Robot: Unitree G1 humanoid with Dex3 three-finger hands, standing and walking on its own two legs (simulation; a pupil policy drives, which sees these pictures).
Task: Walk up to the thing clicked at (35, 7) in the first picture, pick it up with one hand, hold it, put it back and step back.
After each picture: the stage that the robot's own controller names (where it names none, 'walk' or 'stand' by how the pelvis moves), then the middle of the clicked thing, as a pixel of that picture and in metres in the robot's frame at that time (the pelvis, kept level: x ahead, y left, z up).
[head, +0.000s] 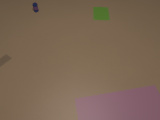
stand; (35, 7) +2.02 +0.68 -0.72
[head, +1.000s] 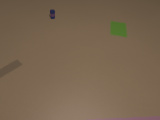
walk; (52, 14) +1.95 +0.35 -0.70
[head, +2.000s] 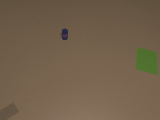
walk; (64, 34) +1.35 +0.16 -0.72
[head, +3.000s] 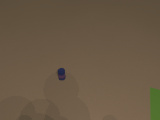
walk; (61, 74) +0.85 +0.17 -0.72
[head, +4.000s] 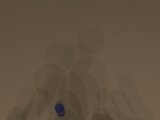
walk; (60, 110) +0.49 +0.21 -0.69
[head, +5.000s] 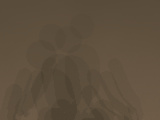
stand; out of the picture +0.30 +0.12 -0.70
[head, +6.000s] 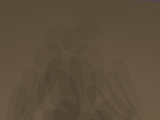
stand; out of the picture +0.29 +0.15 -0.72
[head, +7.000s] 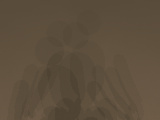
stand; out of the picture +0.28 +0.16 -0.73
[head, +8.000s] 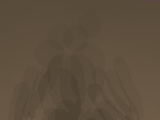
stand; out of the picture +0.27 +0.16 -0.73
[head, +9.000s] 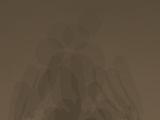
stand; out of the picture +0.27 +0.16 -0.73
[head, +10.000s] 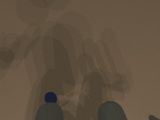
go down; (51, 99) +0.32 +0.14 -0.50
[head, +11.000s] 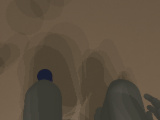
go down; (45, 78) +0.37 +0.16 -0.33
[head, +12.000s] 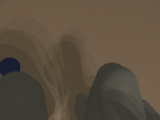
close in; (10, 69) +0.37 +0.18 -0.24
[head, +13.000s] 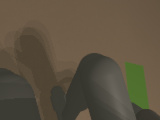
close; out of the picture +0.37 +0.20 -0.23
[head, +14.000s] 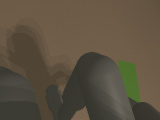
lift; out of the picture +0.37 +0.20 -0.22
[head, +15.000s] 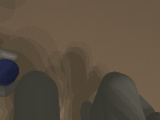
lift; (3, 76) +0.31 +0.25 -0.11
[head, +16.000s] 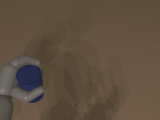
lift; (31, 84) +0.31 +0.17 +0.04
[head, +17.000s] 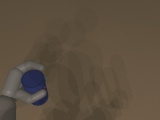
hold; (36, 88) +0.31 +0.17 +0.02
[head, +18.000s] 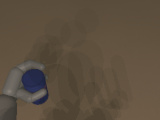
hold; (36, 87) +0.31 +0.17 +0.02
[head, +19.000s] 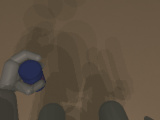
crouch; (33, 77) +0.35 +0.17 -0.05
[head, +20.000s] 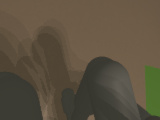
lower; out of the picture +0.38 +0.21 -0.20
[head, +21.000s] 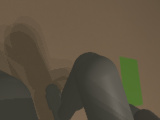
lower; out of the picture +0.39 +0.23 -0.23
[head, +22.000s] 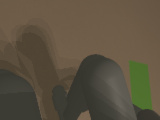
lower; out of the picture +0.39 +0.23 -0.22
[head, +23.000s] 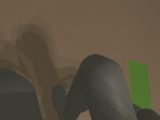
lower; out of the picture +0.38 +0.23 -0.22
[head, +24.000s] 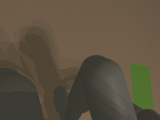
lower; out of the picture +0.38 +0.22 -0.21
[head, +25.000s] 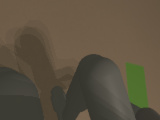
open; out of the picture +0.37 +0.20 -0.23
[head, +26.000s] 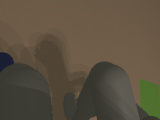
stand; out of the picture +0.36 +0.19 -0.24
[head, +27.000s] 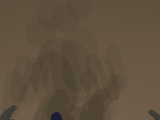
stand; (56, 119) +0.31 +0.14 -0.59
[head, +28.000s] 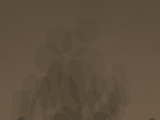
stand; out of the picture +0.30 +0.14 -0.66
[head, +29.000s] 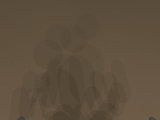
stand; out of the picture +0.29 +0.14 -0.67
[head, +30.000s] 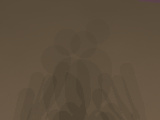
stand; out of the picture +0.31 +0.13 -0.72
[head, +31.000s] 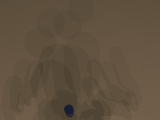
walk; (69, 111) +0.39 +0.12 -0.70
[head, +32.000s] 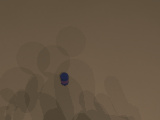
walk; (64, 79) +0.66 +0.11 -0.70
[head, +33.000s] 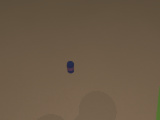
stand; (70, 67) +0.95 +0.16 -0.70
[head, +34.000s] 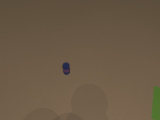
stand; (66, 68) +0.94 +0.15 -0.72
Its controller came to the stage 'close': yes
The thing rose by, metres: 0.73
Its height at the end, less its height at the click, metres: +0.00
